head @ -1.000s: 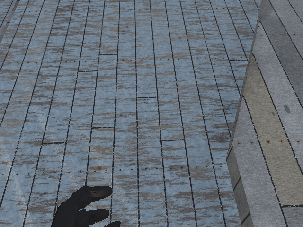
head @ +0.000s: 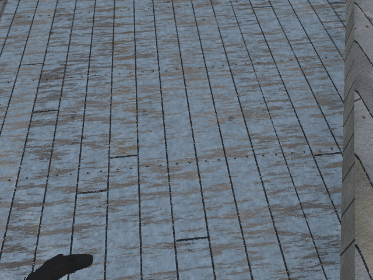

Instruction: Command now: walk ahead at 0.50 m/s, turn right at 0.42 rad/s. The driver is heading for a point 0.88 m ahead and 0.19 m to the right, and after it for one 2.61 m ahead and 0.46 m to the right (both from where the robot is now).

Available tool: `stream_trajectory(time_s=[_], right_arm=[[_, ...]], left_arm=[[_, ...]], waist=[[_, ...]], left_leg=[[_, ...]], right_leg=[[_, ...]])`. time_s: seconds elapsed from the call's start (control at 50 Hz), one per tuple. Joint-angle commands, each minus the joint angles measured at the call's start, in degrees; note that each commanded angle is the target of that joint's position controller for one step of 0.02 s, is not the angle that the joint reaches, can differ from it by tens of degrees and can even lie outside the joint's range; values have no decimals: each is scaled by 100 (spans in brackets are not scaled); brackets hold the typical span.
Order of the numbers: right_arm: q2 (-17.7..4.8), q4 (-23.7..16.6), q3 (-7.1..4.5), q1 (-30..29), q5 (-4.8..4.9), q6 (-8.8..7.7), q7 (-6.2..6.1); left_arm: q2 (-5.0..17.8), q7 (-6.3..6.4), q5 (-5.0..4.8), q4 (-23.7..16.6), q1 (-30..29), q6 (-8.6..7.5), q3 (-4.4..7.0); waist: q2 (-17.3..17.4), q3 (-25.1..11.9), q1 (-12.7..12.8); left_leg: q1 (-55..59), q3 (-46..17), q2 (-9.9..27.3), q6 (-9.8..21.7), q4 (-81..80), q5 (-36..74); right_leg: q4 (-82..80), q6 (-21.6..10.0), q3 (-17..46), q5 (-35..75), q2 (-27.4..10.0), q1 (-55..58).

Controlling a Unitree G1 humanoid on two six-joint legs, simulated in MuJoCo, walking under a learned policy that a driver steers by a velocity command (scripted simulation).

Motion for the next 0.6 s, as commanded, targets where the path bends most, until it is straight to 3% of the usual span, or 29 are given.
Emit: stream_trajectory(time_s=[0.02, 0.04, 0.06, 0.08, 0.1, 0.14, 0.2, 0.3, 0.38, 0.42, 0.44, 0.46, 0.48, 0.5, 0.52, 0.54, 0.56, 0.58, 0.6], right_arm=[[-737, -739, -66, 27, 155, -429, 144], [-818, -896, -65, -467, 237, -510, 145], [-767, -948, -77, -697, 154, -533, 98], [-825, -969, -132, -735, 44, -487, 45], [-792, -1005, -149, -688, -1, -415, 31], [-625, -1067, -137, -683, -32, -289, -2], [-476, -1323, -99, -1335, -52, -213, -45], [-353, -1613, -28, -2290, 30, -286, 78], [-512, -1832, -53, -2713, 89, -399, 196], [-650, -1803, -113, -2488, 117, -457, 208], [-720, -1696, -162, -2064, 121, -483, 187], [-910, -1571, -248, -1401, 63, -502, 142], [-1263, -1484, -349, -414, -9, -495, 89], [-1556, -1342, -408, -87, -96, -406, 98], [-1022, -1448, -305, -324, 25, -354, 115], [-654, -1558, -201, -627, 30, -306, 88], [-564, -1596, -145, -886, -9, -259, 93], [-511, -1543, -119, -1024, -11, -225, 103], [-447, -1504, -81, -1107, -19, -203, 100]], left_arm=[[1156, 89, -26, 90, 1879, -29, 354], [984, 126, -14, 7, 1493, -47, 305], [903, 129, 3, -52, 1172, -66, 268], [785, 135, 44, -111, 971, -87, 225], [723, 145, 76, -148, 913, -90, 204], [759, 190, 28, -129, 1014, -108, 213], [988, 314, -14, -25, 1378, -89, 277], [995, 397, -74, 110, 1843, 52, 278], [950, 428, -98, 213, 2142, 134, 272], [1000, 450, -87, 185, 2043, 171, 292], [941, 453, -92, 137, 1901, 185, 273], [780, 429, -54, 58, 1771, 165, 211], [461, 399, 44, -58, 1770, 122, 97], [273, 422, -111, -187, 2581, 96, 22], [911, 456, -128, -24, 2659, 115, 124], [1208, 462, -72, -73, 2075, 176, 222], [1199, 484, -6, -133, 1761, 230, 262], [1149, 487, 50, -229, 1607, 259, 297], [1011, 463, 2, -269, 1612, 312, 302]], waist=[[-919, -1792, 825], [-467, -1079, 734], [43, -619, 503], [143, -475, 308], [35, -470, 169], [-119, -431, 106], [-194, -252, 287], [-415, -205, 670], [-444, -137, 768], [-666, -184, 604], [-735, -318, 360], [-675, -768, 28], [-63, -1576, -354], [1806, -2077, 37], [1356, -1710, 36], [749, -1045, -85], [267, -687, 4], [197, -490, 135], [337, -384, 259]], left_leg=[[-4259, -1211, -183, 44, 3772, -158], [-4285, -1102, 69, 113, 3412, 377], [-4053, -1024, 274, 102, 2895, 689], [-3644, -1000, 438, 63, 2475, 863], [-3344, -1009, 497, 13, 2244, 935], [-3180, -907, 534, -141, 1725, 1053], [-3325, -814, 403, -344, 692, 1975], [-2790, -825, 15, -352, -939, 3316], [-2801, -992, -156, -262, -1622, 2783], [-2374, -962, -214, -149, -1817, 2272], [-1773, -872, -224, -14, -2077, 2330], [-626, -999, 71, 248, -2057, 2432], [985, -1962, 1110, 695, -1884, 2302], [2424, -4423, 2365, 1691, -2207, 2096], [2088, -4643, 2483, 1650, -2248, 2051], [1374, -3554, 2205, 1437, -2173, 3128], [680, -2684, 1931, 1282, -2159, 4367], [200, -2184, 1710, 1194, -2171, 5124], [-169, -1751, 1481, 1087, -2333, 5214]], right_leg=[[-1820, -1512, 4668, -1256, -2028, 5089], [-1913, -1269, 3857, -951, -1794, 4194], [-2008, -1139, 3298, -252, -1584, 3285], [-2100, -1046, 2899, 400, -1416, 2681], [-2189, -1041, 2751, 715, -1301, 2327], [-2290, -1057, 2421, 1114, -1179, 1937], [-2338, -912, 2082, 1217, -965, 1664], [-2137, -509, 2070, 411, -700, 1622], [-1586, -515, 2716, 192, -913, 2378], [-1233, -468, 2981, 490, -968, 2512], [-948, -370, 2977, 730, -853, 2424], [-232, -188, 2744, 1024, -623, 2072], [1375, 53, 2155, 96, -253, 1242], [2919, 445, 1448, -2837, 502, -663], [3714, 592, 1474, -2848, -69, -1171], [4003, 739, 1374, -2434, -198, -1199], [3999, 858, 1166, -2203, -336, -1001], [3801, 916, 1070, -2064, -460, -908], [3585, 926, 949, -1980, -579, -725]])
Velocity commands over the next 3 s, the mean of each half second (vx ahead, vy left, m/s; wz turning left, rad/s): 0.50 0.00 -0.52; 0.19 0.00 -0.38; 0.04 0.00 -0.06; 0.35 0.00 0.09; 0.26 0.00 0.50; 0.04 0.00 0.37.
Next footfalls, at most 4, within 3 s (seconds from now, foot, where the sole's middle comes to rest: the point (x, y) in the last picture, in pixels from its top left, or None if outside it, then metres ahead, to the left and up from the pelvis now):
0.46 left None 0.45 0.08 -0.75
0.92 right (251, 274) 0.46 -0.20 -0.75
1.20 left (175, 259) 0.53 0.05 -0.75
2.14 left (219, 169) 0.89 -0.14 -0.75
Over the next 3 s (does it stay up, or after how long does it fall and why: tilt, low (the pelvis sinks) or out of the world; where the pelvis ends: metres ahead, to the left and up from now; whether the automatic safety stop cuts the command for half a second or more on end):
stays up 0.88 -0.23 0.03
